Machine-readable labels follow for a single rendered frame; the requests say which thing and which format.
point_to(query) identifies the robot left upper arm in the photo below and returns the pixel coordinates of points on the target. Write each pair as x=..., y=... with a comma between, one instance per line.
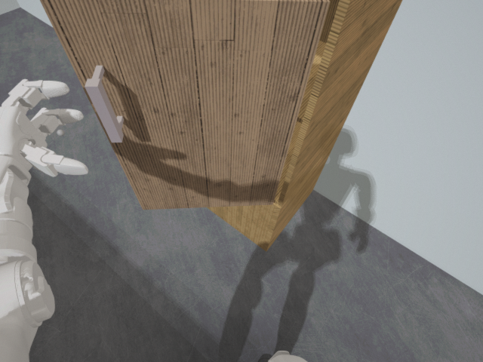
x=26, y=300

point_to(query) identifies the handle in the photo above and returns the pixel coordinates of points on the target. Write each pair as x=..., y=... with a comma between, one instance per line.
x=100, y=100

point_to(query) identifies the robot left forearm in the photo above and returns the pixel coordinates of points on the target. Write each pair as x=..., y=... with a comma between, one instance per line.
x=15, y=214

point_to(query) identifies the robot right shin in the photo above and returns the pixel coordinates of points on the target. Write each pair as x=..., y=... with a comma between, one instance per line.
x=279, y=353

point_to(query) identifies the cupboard door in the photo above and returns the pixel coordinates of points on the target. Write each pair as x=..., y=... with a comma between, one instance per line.
x=209, y=90

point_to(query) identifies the robot left hand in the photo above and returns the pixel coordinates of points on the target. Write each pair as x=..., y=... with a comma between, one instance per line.
x=16, y=129

